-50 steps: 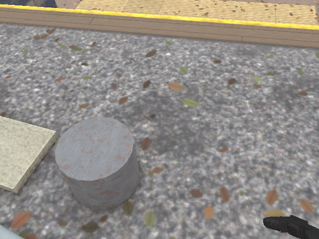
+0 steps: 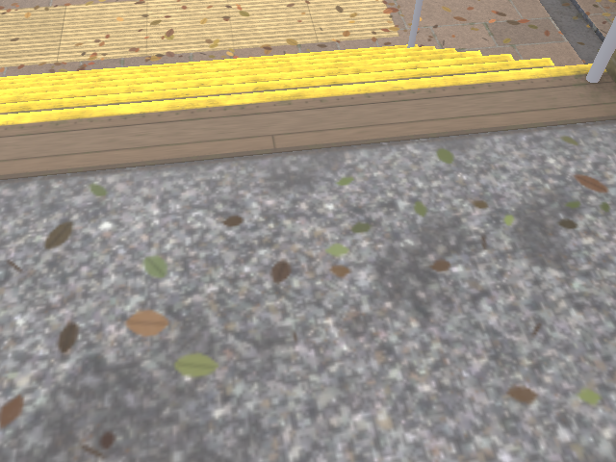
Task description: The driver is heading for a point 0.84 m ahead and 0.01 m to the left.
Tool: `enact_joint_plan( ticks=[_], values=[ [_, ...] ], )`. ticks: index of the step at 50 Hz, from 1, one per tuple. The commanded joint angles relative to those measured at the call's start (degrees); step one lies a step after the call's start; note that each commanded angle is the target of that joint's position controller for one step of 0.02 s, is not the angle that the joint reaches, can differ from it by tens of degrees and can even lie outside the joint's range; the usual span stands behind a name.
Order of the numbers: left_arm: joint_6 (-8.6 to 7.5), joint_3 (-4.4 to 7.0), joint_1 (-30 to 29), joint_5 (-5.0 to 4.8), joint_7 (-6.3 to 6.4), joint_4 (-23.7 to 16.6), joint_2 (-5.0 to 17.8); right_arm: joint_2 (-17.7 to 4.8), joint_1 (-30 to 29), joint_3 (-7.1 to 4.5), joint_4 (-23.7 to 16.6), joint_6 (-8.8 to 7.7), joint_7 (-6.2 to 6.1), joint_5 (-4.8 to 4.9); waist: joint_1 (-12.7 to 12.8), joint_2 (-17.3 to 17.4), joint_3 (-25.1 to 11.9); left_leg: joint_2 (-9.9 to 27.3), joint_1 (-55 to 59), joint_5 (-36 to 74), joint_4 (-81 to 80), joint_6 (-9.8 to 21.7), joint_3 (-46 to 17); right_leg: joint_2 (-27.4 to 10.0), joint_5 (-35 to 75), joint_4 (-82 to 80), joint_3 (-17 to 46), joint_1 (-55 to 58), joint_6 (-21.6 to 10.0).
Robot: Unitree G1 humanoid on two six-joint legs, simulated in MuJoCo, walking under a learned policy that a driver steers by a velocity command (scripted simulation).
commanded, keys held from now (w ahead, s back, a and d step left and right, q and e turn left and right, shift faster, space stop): q+shift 0.20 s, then e+shift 0.58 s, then q+shift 0.22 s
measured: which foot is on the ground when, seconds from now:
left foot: down 0.00-0.76, up 0.78-1.00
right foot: up 0.00-0.74, down 0.76-1.00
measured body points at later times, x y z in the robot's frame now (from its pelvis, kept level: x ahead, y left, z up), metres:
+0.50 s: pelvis +0.07 -0.02 +0.03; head +0.07 -0.01 +0.48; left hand +0.06 +0.27 -0.11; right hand +0.24 -0.25 -0.08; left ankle +0.11 +0.03 -0.72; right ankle +0.09 -0.17 -0.67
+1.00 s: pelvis +0.09 -0.12 +0.03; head +0.10 -0.16 +0.48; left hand +0.26 +0.11 -0.07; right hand +0.09 -0.40 -0.13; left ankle +0.11 +0.03 -0.65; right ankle +0.05 -0.17 -0.72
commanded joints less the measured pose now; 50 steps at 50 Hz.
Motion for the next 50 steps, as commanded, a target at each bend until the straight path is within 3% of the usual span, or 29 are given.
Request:
enact_joint_plan(
  ticks=[1, 2, 5, 8, 10, 12, 15, 18, 20, 23, 26, 28, 34, 36, 37, 38, 39, 40, 41, 42, 43, 45, 46, 48, 50],
  values=[
    [0.99, 1.57, 3.66, 0.70, 0.33, -3.71, 7.15, -7.23, -1.28, -2.10, -5.04, 0.52, -0.70, 0.35, 3.46, -0.50, -5.83, 14.93, 8.90, -3.10, -19.78, 4.72, -28.16, -3.14, 6.60, -4.50, 4.87, -8.00, 1.05],
    [1.79, 1.38, 4.56, 0.87, 0.20, -3.28, 6.52, -7.95, -0.77, -2.35, -4.87, 0.38, -0.67, 0.11, 3.12, 0.92, -6.88, 13.32, 8.35, -1.09, -19.60, 1.69, -26.64, -2.77, 8.56, -5.78, 4.65, -6.30, 1.31],
    [2.72, 1.37, 4.40, 0.01, 0.03, -3.46, 5.79, -10.28, -0.13, -3.46, -5.15, 0.27, -0.63, 0.44, 1.93, 2.48, -9.45, 11.51, 11.35, -2.50, -19.21, -4.61, -27.31, -2.54, 10.68, -10.78, 5.67, -6.73, 2.27],
    [2.77, 1.91, 1.37, -0.17, 0.17, -4.16, 6.95, -11.20, 0.15, -4.06, -5.55, 1.22, -1.01, 0.55, -0.23, 5.51, -8.32, 10.28, 13.99, -14.87, -21.57, -6.92, -30.78, -2.54, 12.72, -15.11, 7.02, -10.33, 3.00],
    [2.37, 2.21, 0.16, -0.18, 0.31, -4.19, 7.64, -11.52, 0.82, -4.30, -5.48, 1.52, -1.10, 0.43, -1.26, 6.16, -7.97, 10.03, 16.38, -17.10, -21.79, -6.97, -32.98, -2.33, 13.35, -17.11, 7.92, -12.25, 3.17],
    [2.02, 2.62, 2.75, -0.43, 0.45, -2.56, 8.32, -10.62, 0.84, -3.85, -5.47, 1.32, -1.34, 0.20, -1.31, 6.14, -9.53, 11.31, 19.60, -13.72, -20.78, -6.71, -31.31, -3.42, 14.46, -17.13, 7.13, -13.01, 3.08],
    [2.00, 2.71, 4.28, -0.49, 0.44, -1.24, 8.24, -7.91, 0.45, -2.35, -5.17, 0.79, -1.71, -0.45, -1.49, 6.53, -10.36, 12.39, 19.64, -9.14, -20.62, -5.98, -29.29, -4.59, 14.37, -16.65, 5.72, -11.11, 2.68],
    [2.32, 2.22, 6.18, -0.85, -0.24, 0.87, 7.41, -4.30, -0.85, -0.02, -4.12, 0.17, -2.44, -1.28, -0.94, 5.85, -9.96, 13.44, 16.96, -9.24, -22.22, -4.87, -26.73, -5.11, 12.99, -21.04, 5.42, -5.41, 2.12],
    [2.50, 2.10, 6.69, -1.46, -0.61, 2.05, 7.84, -5.45, -1.29, 0.46, -3.11, -0.32, -2.93, -2.02, -1.00, 6.13, -8.17, 14.36, 14.68, -9.94, -23.06, -3.47, -25.16, -3.77, 10.80, -24.38, 5.78, -1.61, 1.28],
    [2.21, 2.74, 7.22, -2.17, -1.03, 2.49, 10.12, -8.95, -1.43, 0.00, -1.96, -0.71, -3.66, -1.67, -0.59, 4.39, -6.09, 17.11, 16.50, -5.38, -21.24, 0.51, -25.16, -1.08, 5.95, -23.74, 7.17, -2.63, -0.01],
    [1.78, 2.70, 8.33, -1.91, -1.26, 2.72, 9.71, -8.30, -2.44, 0.24, -1.68, -1.24, -3.91, -0.97, 0.54, 2.38, -6.49, 19.62, 19.95, 3.72, -18.49, 4.91, -23.98, -1.53, 2.64, -21.80, 5.47, -3.95, -0.29],
    [1.76, 2.63, 8.08, -1.87, -1.31, 2.24, 9.05, -7.79, -2.85, 0.30, -1.50, -1.42, -4.05, -0.90, 0.71, 2.43, -6.97, 20.40, 20.85, 9.24, -17.00, 6.24, -22.17, -1.81, 1.34, -21.87, 4.14, -3.57, -0.35],
    [2.19, 2.64, 8.96, -2.51, -1.77, 0.09, 7.23, -8.09, -5.04, -0.16, -1.17, -1.19, -4.03, -1.13, 1.96, 6.56, -9.49, 20.50, 18.78, 20.58, -11.80, 4.59, -14.00, -0.82, 0.85, -30.17, 0.02, 4.37, -1.32],
    [2.13, 2.61, 10.95, -2.55, -2.14, -0.20, 6.36, -8.71, -6.70, -0.47, -1.36, -0.80, -3.90, -0.88, 3.71, 7.19, -10.20, 19.70, 16.41, 20.67, -7.71, 2.50, -10.29, 0.12, 6.16, -39.10, -1.30, 9.64, -2.46],
    [1.89, 2.77, 11.69, -2.20, -2.18, -0.41, 6.69, -9.01, -7.04, -0.63, -1.32, -0.67, -3.85, -0.67, 4.65, 6.10, -9.87, 18.17, 13.16, 15.46, -4.03, -0.03, -7.69, 0.53, 11.41, -46.33, 0.18, 13.32, -3.57],
    [1.54, 3.68, 11.31, -1.24, -1.98, -1.15, 10.20, -8.43, -6.35, -0.63, -1.62, -0.55, -3.60, -0.97, 4.73, -1.34, -7.45, 14.33, 5.00, 1.94, 4.85, -4.33, -3.63, -4.50, 14.04, -54.78, 11.24, 16.94, -5.60],
    [1.19, 4.70, 10.41, -1.12, -1.80, -3.87, 16.50, -4.92, -3.44, 0.05, -3.43, -0.07, -3.39, -2.56, 1.30, -12.56, -6.71, 7.15, -10.87, -26.24, 18.31, -9.90, 2.26, -21.01, 32.06, -54.16, 32.40, 23.20, -9.13],
    [1.56, 5.72, 14.62, -0.70, -1.58, -3.35, 18.94, -5.67, -10.21, 0.60, -5.98, 0.09, -4.11, -2.39, 6.24, -12.39, -5.65, 4.17, -15.22, -29.71, 22.83, -10.00, -2.51, -24.46, 47.84, -54.37, 35.51, 19.15, -16.34],
    [1.77, 5.02, 14.16, -0.86, -1.23, -2.54, 15.19, -6.19, -9.55, 0.50, -5.18, 0.23, -4.05, -1.60, 4.41, -6.18, -5.38, 7.17, -13.80, -24.80, 27.27, -10.05, -4.25, -21.61, 48.81, -53.45, 29.18, 19.35, -16.58],
    [1.90, 3.83, 9.71, -1.51, -0.97, -3.09, 11.23, -6.63, -7.27, 0.29, -3.10, 0.13, -3.53, -0.84, 2.15, -3.24, -5.05, 8.43, -11.67, -19.18, 27.52, -10.00, -4.25, -17.35, 48.31, -53.22, 22.41, 18.44, -13.99],
    [1.94, 2.77, 6.28, -1.40, -0.82, -3.78, 8.57, -6.59, -4.69, 0.32, -0.91, 0.10, -2.88, -0.60, 0.63, -3.06, -6.41, 8.99, -9.01, -15.54, 27.19, -10.29, -3.21, -13.81, 50.95, -52.79, 17.17, 18.92, -11.04],
    [1.27, 0.80, 5.60, -1.62, -0.08, -3.57, 4.54, -5.89, -1.00, 0.63, 2.16, 0.78, -1.42, -0.75, 0.37, -4.28, -9.10, 9.18, -3.44, -10.93, 25.97, -10.88, -2.66, -11.08, 61.17, -52.81, 10.23, 20.27, -7.36],
    [0.93, 0.30, 6.64, -1.46, 0.17, -2.79, 4.01, -5.23, -0.17, 0.88, 3.27, 1.13, -0.93, -0.21, 0.77, -4.00, -9.13, 8.54, -1.67, -9.98, 24.32, -11.01, -3.66, -11.00, 62.45, -53.36, 8.23, 20.92, -5.80],
    [0.79, 1.05, 8.11, -1.17, 0.94, -1.94, 7.36, -6.48, -0.80, 0.43, 3.89, 1.49, -0.72, 0.59, 2.34, -4.79, -6.64, 5.67, -3.58, -9.80, 23.96, -10.93, -6.98, -11.98, 63.35, -53.47, 6.34, 23.52, -3.78],
    [1.59, 1.76, 8.30, -1.56, 1.57, -1.97, 9.42, -8.59, -0.17, -0.45, 4.44, 1.60, -0.76, 0.21, 2.77, -5.46, -5.34, 5.12, -7.32, -10.95, 26.31, -11.12, -6.99, -13.67, 61.95, -53.51, 5.80, 26.50, -3.27]
  ],
)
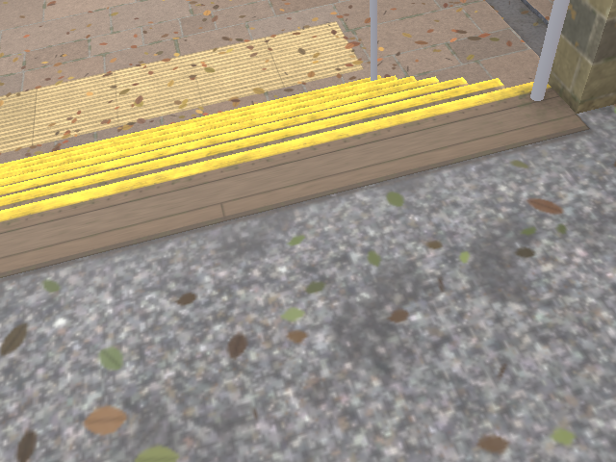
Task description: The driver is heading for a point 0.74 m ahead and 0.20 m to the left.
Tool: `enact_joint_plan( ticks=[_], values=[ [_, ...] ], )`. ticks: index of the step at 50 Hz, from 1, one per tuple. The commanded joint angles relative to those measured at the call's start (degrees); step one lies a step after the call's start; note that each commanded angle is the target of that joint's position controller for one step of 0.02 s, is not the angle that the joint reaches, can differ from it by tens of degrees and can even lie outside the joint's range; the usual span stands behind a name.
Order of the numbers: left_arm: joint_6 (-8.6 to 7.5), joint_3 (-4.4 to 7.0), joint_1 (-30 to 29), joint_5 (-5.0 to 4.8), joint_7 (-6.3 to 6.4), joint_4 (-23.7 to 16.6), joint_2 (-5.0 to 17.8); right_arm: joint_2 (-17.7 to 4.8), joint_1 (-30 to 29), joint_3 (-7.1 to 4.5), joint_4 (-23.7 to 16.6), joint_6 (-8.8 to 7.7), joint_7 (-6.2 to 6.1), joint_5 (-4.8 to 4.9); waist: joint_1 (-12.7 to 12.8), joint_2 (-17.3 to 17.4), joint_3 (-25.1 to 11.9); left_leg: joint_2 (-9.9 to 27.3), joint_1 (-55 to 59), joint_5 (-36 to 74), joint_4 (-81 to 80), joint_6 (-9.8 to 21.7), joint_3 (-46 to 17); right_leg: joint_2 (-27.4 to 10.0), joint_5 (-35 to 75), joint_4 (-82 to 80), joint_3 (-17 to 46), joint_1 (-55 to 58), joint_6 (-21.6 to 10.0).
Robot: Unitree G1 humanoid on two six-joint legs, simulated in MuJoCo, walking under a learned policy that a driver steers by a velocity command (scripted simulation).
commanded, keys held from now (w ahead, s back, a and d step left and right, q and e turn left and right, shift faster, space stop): q+shift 0.52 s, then e+shift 0.28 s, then w+e+shift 0.20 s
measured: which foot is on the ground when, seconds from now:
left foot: up 0.00-0.52, down 0.54-1.00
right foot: down 0.00-0.56, up 0.58-1.00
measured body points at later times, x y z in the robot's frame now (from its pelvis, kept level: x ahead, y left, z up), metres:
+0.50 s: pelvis +0.00 +0.01 -0.02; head +0.04 +0.03 +0.43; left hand -0.04 +0.29 -0.14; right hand +0.26 -0.17 -0.13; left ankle -0.03 +0.10 -0.73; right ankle -0.04 -0.05 -0.75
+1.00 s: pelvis +0.04 +0.03 +0.00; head +0.06 +0.01 +0.45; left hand +0.07 +0.33 -0.10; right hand +0.22 -0.21 -0.13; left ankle -0.03 +0.10 -0.75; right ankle +0.07 -0.08 -0.71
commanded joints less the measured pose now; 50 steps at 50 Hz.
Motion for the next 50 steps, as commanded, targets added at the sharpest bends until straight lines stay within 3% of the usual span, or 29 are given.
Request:
enact_joint_plan(
  ticks=[1, 4, 12, 21, 25, 26, 27, 28, 29, 30, 31, 32, 33, 34, 35, 37, 40, 42, 44, 46, 50],
  values=[
    [0.41, 2.78, 4.69, -0.29, 1.33, -1.66, 10.19, -6.34, 0.82, -1.76, -1.59, -0.18, 0.18, -0.16, 3.40, -8.99, -1.77, -0.74, -6.06, -0.53, 3.91, -0.47, -0.65, -17.40, 44.77, -1.52, 3.22, 8.98, 3.58],
    [0.66, 2.41, 3.87, 0.00, 1.89, -2.22, 8.70, -5.81, 1.07, -2.08, -1.26, 0.50, 0.45, -0.73, 3.44, -8.30, -0.53, 0.55, -7.67, -1.67, 5.79, -1.01, 0.74, -18.38, 40.40, -1.97, 1.91, 8.98, 2.72],
    [-0.21, 2.63, 4.02, 0.73, 2.39, -1.91, 7.68, -3.13, -0.79, -1.85, -4.43, 1.37, 2.05, -0.78, 3.19, -7.39, 0.07, 3.31, -8.59, -3.14, 2.97, -0.58, 5.04, -20.70, 36.93, -1.68, -2.02, 8.87, -1.08],
    [-1.26, 3.44, 4.88, 1.05, 1.10, -1.69, 9.78, -0.11, -8.40, -1.11, -12.46, 1.77, 3.95, -0.33, 4.23, -8.71, -1.97, 3.80, -0.97, -4.22, -8.02, 3.31, 10.46, -23.71, 42.24, 3.82, -10.87, 6.14, -3.36],
    [-1.38, 4.16, 4.36, -0.52, -0.49, -2.45, 11.72, -0.76, -7.98, -1.74, -14.78, 1.81, 3.22, -0.18, 3.28, -9.74, -5.16, 1.26, 8.25, -7.96, -16.18, 6.30, 12.89, -24.63, 47.62, 12.89, -15.11, 3.17, -1.75],
    [-1.18, 4.43, 4.04, -1.11, -0.96, -2.61, 12.27, -1.59, -4.74, -2.26, -14.54, 1.34, 2.55, -0.38, 1.43, -8.66, -7.19, 0.51, 12.89, -5.64, -20.35, 7.75, 12.02, -24.59, 48.17, 18.84, -15.97, 0.95, -0.18],
    [-0.88, 4.56, 4.30, -1.69, -1.33, -2.41, 12.78, -3.07, 0.51, -2.74, -13.47, 0.32, 1.56, -1.48, -2.16, -4.25, -9.86, 1.37, 22.64, 4.08, -30.46, 10.05, 7.18, -22.24, 43.68, 29.23, -17.36, -6.15, 2.92],
    [-0.94, 3.21, 5.78, -1.19, -1.77, -5.33, 8.48, -11.44, 0.67, -4.40, -14.41, -0.27, 0.49, -2.34, -0.76, 8.89, -12.59, 17.77, 34.53, 26.79, -34.97, 16.45, -15.51, -13.84, -0.44, 45.19, -18.41, -24.83, 7.28],
    [0.01, 3.01, 2.95, 0.98, -1.48, -6.81, 8.15, -13.35, 2.22, -5.21, -15.04, -0.32, 0.10, -0.50, -3.17, 6.45, -15.00, 27.64, 29.84, 43.68, -36.23, 26.04, -24.28, -6.70, -24.36, 55.24, -8.93, -28.76, 9.18],
    [0.76, 3.12, 2.05, 0.84, -1.21, -5.85, 8.36, -9.11, 1.48, -3.70, -14.26, -0.48, -0.13, 0.30, -2.40, -0.43, -11.99, 25.19, 27.04, 40.68, -36.23, 24.77, -14.26, -9.98, -21.87, 55.12, -3.82, -27.47, 9.18],
    [0.99, 2.56, 2.77, -0.18, -1.20, -5.04, 6.75, -4.13, -3.92, -1.61, -14.31, -0.57, -0.62, -0.02, 0.65, 0.47, -6.56, 21.12, 20.62, 32.62, -38.10, 20.99, -7.52, -10.48, -17.76, 50.55, -3.13, -24.99, 8.61],
    [1.16, 2.60, 4.03, -0.31, -1.09, -3.59, 6.76, -0.32, -9.91, 0.04, -14.67, -0.76, -1.06, -0.33, 3.77, 0.34, -2.63, 16.56, 15.91, 26.63, -39.98, 16.15, -1.90, -11.29, -13.42, 43.37, -2.90, -21.49, 8.27],
    [1.61, 2.82, 6.04, 0.60, -1.33, -2.12, 7.38, 1.14, -12.70, 0.88, -14.61, -1.38, -1.66, -0.57, 5.00, 1.75, -1.24, 13.83, 13.55, 29.32, -40.09, 14.06, 2.21, -9.91, -9.80, 39.73, -3.91, -17.54, 8.23],
    [1.97, 2.74, 8.75, 0.71, -1.88, -0.60, 7.05, 1.31, -12.90, 1.34, -14.12, -2.00, -2.00, -1.37, 5.23, 2.52, -1.90, 12.67, 13.36, 32.75, -39.56, 13.23, 5.63, -8.08, -8.80, 36.83, -3.58, -14.45, 8.31],
    [2.03, 2.96, 9.36, 0.35, -2.46, -0.56, 7.33, -0.38, -11.75, 0.99, -13.50, -2.39, -2.14, -1.80, 4.72, 2.62, -2.22, 13.13, 14.96, 34.97, -38.60, 13.17, 6.54, -6.91, -9.60, 35.19, -3.62, -14.41, 8.30],
    [1.80, 3.29, 9.10, -0.09, -3.20, -1.38, 7.45, -3.84, -9.20, -0.08, -12.39, -2.37, -1.96, -1.54, 3.59, 1.82, -3.03, 14.85, 18.59, 34.13, -37.23, 13.77, 6.44, -6.61, -11.22, 33.78, -4.10, -16.53, 8.14],
    [2.01, 3.26, 6.16, 0.17, -3.70, -3.59, 6.57, -4.04, -8.19, -0.32, -12.23, -1.81, -1.69, -1.23, 1.93, 3.14, -1.89, 17.53, 18.59, 24.59, -37.93, 14.67, 6.16, -8.10, -11.53, 32.43, -4.94, -19.06, 7.89],
    [2.07, 3.64, 2.45, 0.92, -4.81, -5.84, 8.02, -6.04, -4.78, -1.21, -11.67, -2.16, -1.03, -1.64, -0.46, 5.19, -2.08, 20.30, 20.05, -9.58, -45.82, 15.01, 1.14, -9.24, -11.69, 31.25, -6.07, -22.43, 6.68],
    [2.04, 4.35, -0.81, 0.99, -6.25, -7.76, 9.29, -7.05, -3.81, -1.80, -11.40, -3.04, -0.42, -1.61, -0.78, 3.86, 0.26, 23.42, 22.76, -23.50, -50.77, 14.67, -3.68, -10.06, -12.13, 30.69, -5.30, -27.69, 5.53],
    [1.71, 4.66, -0.95, 0.50, -6.80, -8.01, 8.71, -6.98, -3.44, -2.21, -10.90, -4.45, -0.16, -1.87, 0.28, 1.03, 1.54, 24.34, 25.57, -23.82, -51.97, 13.62, -2.85, -10.76, -11.65, 29.02, -4.51, -30.05, 3.97],
    [1.21, 4.68, -1.26, -0.27, -7.17, -7.96, 7.53, -7.12, -4.71, -2.83, -10.44, -6.23, 0.06, -2.04, 1.49, 0.87, 0.86, 22.89, 25.71, -18.03, -50.91, 10.88, 5.39, -10.71, -11.23, 23.26, -6.21, -25.58, 1.15]
  ],
)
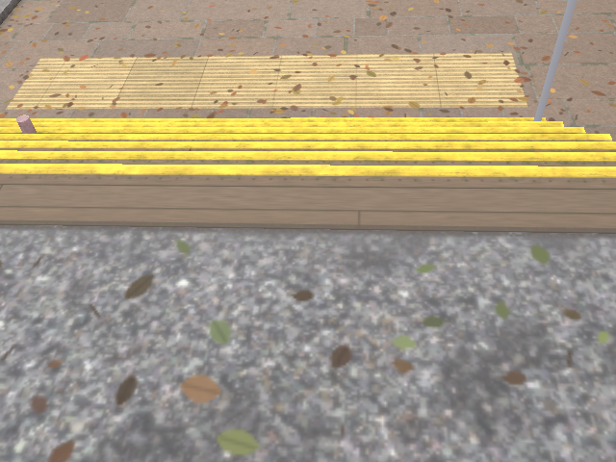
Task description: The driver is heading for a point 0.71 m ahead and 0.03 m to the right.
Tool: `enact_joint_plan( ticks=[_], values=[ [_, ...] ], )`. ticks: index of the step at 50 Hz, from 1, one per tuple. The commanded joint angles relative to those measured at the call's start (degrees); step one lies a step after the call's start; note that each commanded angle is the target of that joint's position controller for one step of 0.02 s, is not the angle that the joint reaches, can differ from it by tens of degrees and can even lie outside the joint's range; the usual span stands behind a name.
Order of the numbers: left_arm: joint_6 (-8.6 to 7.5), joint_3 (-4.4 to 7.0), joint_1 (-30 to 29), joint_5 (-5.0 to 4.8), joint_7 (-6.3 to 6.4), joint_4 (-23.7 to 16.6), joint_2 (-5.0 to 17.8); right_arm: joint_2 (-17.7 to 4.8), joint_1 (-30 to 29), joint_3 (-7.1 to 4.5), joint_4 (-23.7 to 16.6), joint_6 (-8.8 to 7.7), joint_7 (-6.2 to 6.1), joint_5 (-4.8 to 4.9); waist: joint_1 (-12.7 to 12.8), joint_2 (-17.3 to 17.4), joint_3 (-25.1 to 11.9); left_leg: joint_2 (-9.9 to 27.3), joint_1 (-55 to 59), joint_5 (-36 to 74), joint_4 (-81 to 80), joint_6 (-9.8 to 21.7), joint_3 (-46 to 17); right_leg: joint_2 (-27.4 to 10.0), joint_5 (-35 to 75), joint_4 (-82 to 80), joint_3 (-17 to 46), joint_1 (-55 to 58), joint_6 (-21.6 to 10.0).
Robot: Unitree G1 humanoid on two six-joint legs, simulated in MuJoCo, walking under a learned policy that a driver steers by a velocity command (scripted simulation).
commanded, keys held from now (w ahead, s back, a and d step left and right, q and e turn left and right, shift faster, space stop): w+e+shift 0.20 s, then w+q+shift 0.50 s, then shift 0.30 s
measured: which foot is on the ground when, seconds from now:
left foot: down 0.00-0.14, up 0.16-0.56, down 0.58-0.98, up 1.00-1.00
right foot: up 0.00-0.10, down 0.12-0.58, up 0.60-0.98, down 1.00-1.00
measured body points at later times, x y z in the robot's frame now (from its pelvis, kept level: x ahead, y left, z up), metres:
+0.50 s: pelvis +0.28 -0.10 -0.03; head +0.32 -0.12 +0.42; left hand +0.31 +0.17 -0.15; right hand +0.44 -0.37 -0.13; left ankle +0.53 -0.05 -0.70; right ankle +0.03 -0.12 -0.74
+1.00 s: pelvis +0.73 -0.14 -0.02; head +0.77 -0.13 +0.42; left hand +0.93 +0.09 -0.11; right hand +0.72 -0.42 -0.15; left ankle +0.53 -0.10 -0.72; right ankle +0.93 -0.19 -0.74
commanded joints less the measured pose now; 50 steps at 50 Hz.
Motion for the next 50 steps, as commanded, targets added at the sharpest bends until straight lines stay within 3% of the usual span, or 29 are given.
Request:
enact_joint_plan(
  ticks=[1, 4, 5, 6, 7, 8, 9, 11, 12, 14, 17, 21, 24, 26, 27, 28, 29, 30, 31, 33, 34, 36, 39, 42, 44, 46, 48, 49, 50],
  values=[
    [-1.34, 1.11, -7.15, -0.42, -0.59, -6.06, 4.39, -8.24, -3.04, -2.53, -3.56, -1.87, 0.12, 0.02, -1.17, 2.11, 3.93, 18.27, 2.60, -18.50, -14.46, 6.40, -13.82, -1.08, 0.06, -4.86, -0.78, -7.68, -2.37],
    [-1.76, 0.84, -5.88, -0.01, -0.78, -5.64, 4.13, -9.75, -4.18, -2.91, -3.21, -1.33, 0.50, 0.49, 0.60, 1.49, 3.67, 16.69, -1.25, -15.66, -9.34, 4.55, -7.33, 1.03, 2.94, -11.28, -4.84, 0.62, -4.69],
    [-2.10, 1.06, -1.35, 0.31, -0.31, -3.90, 4.66, -9.76, -5.84, -2.83, -3.43, -1.13, 0.51, 0.80, 3.59, -0.46, 2.77, 14.41, -5.78, -11.26, -2.38, 3.44, -3.32, 3.34, 4.83, -14.61, -6.47, 8.53, -5.71],
    [-2.58, 2.38, 9.78, 0.61, 0.76, 0.39, 7.51, -8.29, -7.01, -2.24, -3.84, -1.14, 0.42, 0.55, 8.67, -6.41, -0.71, 10.19, -12.48, 1.59, 14.78, 1.98, 1.12, 5.38, 0.54, -16.72, -3.58, 20.73, -7.63],
    [-3.09, 4.60, 21.03, 0.41, 2.17, 3.04, 15.15, -3.71, -12.23, -0.46, -8.01, -1.44, 0.69, 0.63, 14.17, -20.48, -1.69, 3.36, -30.96, 0.95, 38.69, -1.53, 2.94, -5.81, -16.55, -25.73, 22.29, 31.61, -13.56],
    [-3.85, 4.07, 16.31, 0.42, 2.56, 0.51, 16.61, -2.33, -17.78, 0.18, -12.05, -2.15, 1.32, -0.68, 11.26, -20.56, 2.31, -5.17, -51.95, -14.34, 49.31, -3.41, -11.56, -12.01, -19.86, -35.47, 47.78, 35.11, -17.23],
    [-4.15, 3.60, 12.28, 0.21, 3.22, -1.01, 15.46, -4.70, -17.85, 0.09, -12.49, -2.98, 1.84, -1.46, 9.93, -12.97, 3.69, -0.89, -56.74, -10.71, 52.99, -3.36, -17.30, -14.09, -10.73, -34.54, 43.89, 35.38, -16.73],
    [-4.98, 2.88, 9.95, 0.28, 4.12, -1.00, 13.35, -6.46, -10.27, 0.17, -9.11, -4.06, 2.73, -1.58, 4.68, -5.14, 1.37, 2.74, -49.86, -2.09, 47.88, -2.66, -17.65, -10.87, -3.84, -33.24, 32.15, 30.84, -13.91],
    [-5.81, 1.87, 8.04, 0.12, 4.32, -1.06, 11.11, -6.70, -7.74, 0.25, -7.50, -3.66, 2.97, -1.95, 2.85, -4.81, 1.34, 3.51, -46.00, 0.95, 44.54, -2.59, -16.93, -8.67, -3.09, -35.20, 28.22, 27.70, -11.90],
    [-7.86, 0.79, 7.03, 0.05, 4.16, -0.66, 9.14, -6.15, -7.75, 0.46, -6.34, -2.02, 3.67, -1.15, 2.11, -6.61, 3.46, 3.79, -43.53, 6.25, 43.49, -2.50, -14.84, -6.19, 3.35, -38.74, 22.53, 23.58, -10.04],
    [-9.48, 0.80, 10.42, -0.18, 3.31, 1.50, 9.45, -4.20, -13.42, 1.27, -7.70, -1.17, 4.15, 0.58, 3.35, -5.21, 7.47, 3.42, -45.89, 11.59, 38.79, -0.69, -12.85, -4.89, 18.76, -41.43, 14.09, 22.68, -7.96],
    [-10.95, -0.06, 10.94, 0.42, 3.85, 3.71, 8.33, -1.89, -18.75, 2.43, -9.37, -1.66, 5.09, 1.30, 3.64, -5.38, 10.60, -0.20, -39.71, 18.25, 25.25, 2.46, -12.23, -5.61, 33.10, -46.38, 3.24, 20.30, -4.88],
    [-11.67, -0.24, 9.39, 0.43, 4.74, 5.19, 9.69, -2.23, -16.15, 2.62, -8.17, -1.64, 4.83, 1.40, 1.29, -6.08, 6.73, -4.86, -27.73, 21.11, 18.86, 6.10, -7.17, -6.50, 64.17, -43.85, -2.56, 24.34, -1.60],
    [-10.54, 0.50, 7.99, 1.96, 6.03, 5.47, 12.33, -4.96, -6.25, 1.75, -5.29, -1.13, 3.92, 1.29, -4.15, -10.27, -1.05, -9.41, -19.49, 14.12, 20.30, 7.97, -5.87, -7.97, 89.67, -29.31, -4.10, 31.24, 0.32],
    [-9.41, 1.05, 5.82, 2.82, 6.61, 5.06, 13.58, -7.11, 4.58, 0.76, -2.09, -0.99, 3.44, 1.46, -9.31, -11.52, -6.29, -11.60, -10.80, 9.55, 21.44, 8.92, -6.12, -8.61, 96.27, -15.87, -4.10, 31.36, 0.50],
    [-8.44, 1.48, 2.87, 3.10, 6.89, 4.39, 14.70, -9.22, 16.22, -0.51, 1.73, -0.99, 2.81, 1.45, -14.86, -10.60, -9.78, -11.46, -1.07, 5.91, 18.42, 10.09, -8.22, -8.15, 93.37, 1.67, -4.17, 27.73, 0.36],
    [-8.67, 1.15, -0.04, 2.60, 6.52, 3.98, 12.90, -12.14, 23.16, -2.28, 3.54, -0.77, 1.88, 1.17, -18.08, -6.13, -10.13, -8.34, 8.98, -0.33, 14.46, 12.65, -16.44, -2.29, 71.52, 26.03, -4.84, 15.92, 0.21],
    [-10.24, -1.56, 1.98, 1.38, 4.65, -0.13, 1.97, -16.70, 15.70, -3.62, 2.85, 0.17, 1.35, 0.47, -6.72, 15.62, -8.04, 5.48, 21.44, -8.36, 7.44, 21.35, -48.65, 10.88, 3.40, 49.89, -0.38, -16.08, 3.97],
    [-11.65, -2.34, 2.65, 0.98, 4.33, -2.95, 4.71, -16.91, 10.69, -4.22, 0.48, -0.07, 1.85, 1.45, -5.49, 10.92, -14.37, 10.26, 24.37, -15.03, -4.63, 26.42, -69.65, 9.89, 2.51, 53.13, 11.55, -24.15, 2.47],
    [-12.84, -2.84, -2.94, 1.60, 4.42, -3.52, 7.38, -8.68, 9.90, -2.85, 1.98, -0.94, 1.34, 1.51, -3.02, -6.29, -3.03, 8.52, 8.62, -12.89, -8.76, 21.38, -61.09, 3.18, 8.83, 41.32, 12.70, -22.05, 1.13],
    [-12.21, -3.26, -5.42, 2.67, 4.57, -4.44, 6.57, -7.37, 8.82, -2.34, 2.54, -1.60, 1.02, 1.42, -1.11, -8.69, 0.31, 5.58, 0.60, -7.64, -8.82, 19.31, -54.88, 1.09, 7.79, 36.20, 12.21, -18.96, 1.74],
    [-9.53, -3.98, -3.93, 3.97, 4.50, -4.59, 5.33, -5.97, 6.59, -1.26, 2.70, -2.93, 0.47, 1.64, 3.07, -7.91, 5.24, 2.06, -10.44, 6.13, -9.16, 18.26, -46.26, -1.22, 6.21, 30.56, 10.54, -15.83, 3.86],
    [-8.45, -4.94, -8.93, 3.12, 4.18, -7.53, 3.66, -7.31, 8.00, -1.20, 3.08, -4.89, 0.89, 2.00, 2.76, -6.88, 7.49, -1.31, -18.25, 43.45, -9.01, 15.17, -34.66, -1.63, 12.41, 14.18, 4.10, -10.85, 5.93],
    [-8.56, -5.98, -14.66, 2.21, 3.52, -8.61, 0.32, -5.08, 13.01, -0.87, 5.33, -4.80, 0.77, 3.34, -2.49, -2.17, 3.14, -7.28, -13.98, 56.24, -4.51, 5.90, -26.62, 2.90, 30.45, -4.78, -0.86, -3.43, 3.94],
    [-8.57, -5.89, -16.09, 1.41, 3.75, -7.88, 0.22, -5.26, 15.72, -0.95, 6.39, -4.35, 0.33, 3.39, -5.06, 0.48, 0.89, -6.50, -7.78, 54.71, -3.55, 3.73, -27.30, 5.68, 37.85, -11.08, -1.19, -1.28, 2.58],
    [-9.03, -5.34, -16.15, 1.67, 4.43, -7.26, 1.90, -5.42, 16.62, -1.09, 6.99, -3.88, -0.54, 2.62, -5.48, 1.67, 0.47, -5.20, -1.74, 55.13, 0.03, 2.37, -28.89, 7.85, 38.02, -16.07, -0.54, 0.28, 1.50],
    [-10.09, -3.94, -6.33, 1.82, 5.28, -3.80, 5.65, -7.81, 13.15, -1.97, 6.41, -3.77, -1.58, 1.58, -0.09, 3.29, -2.58, -3.18, 3.02, 57.33, 10.98, 0.63, -30.95, 7.90, 36.97, -19.76, 3.11, 7.19, 0.35],
    [-11.14, -3.23, 3.44, 1.71, 5.68, -0.33, 7.19, -8.73, 8.98, -2.22, 5.42, -3.77, -1.60, 1.90, 5.70, 2.10, -4.81, -4.19, 2.75, 53.34, 22.02, -0.04, -29.26, 4.97, 43.99, -25.59, 4.82, 14.04, -0.56],
    [-11.97, -2.40, 11.04, 1.94, 5.90, 2.62, 10.21, -6.34, 7.60, -1.72, 3.63, -3.81, -1.48, 2.69, 8.18, -3.15, -9.48, -8.05, -3.67, 28.30, 38.98, -0.68, -25.81, -3.70, 67.73, -21.93, 9.88, 24.84, -2.29]
  ],
)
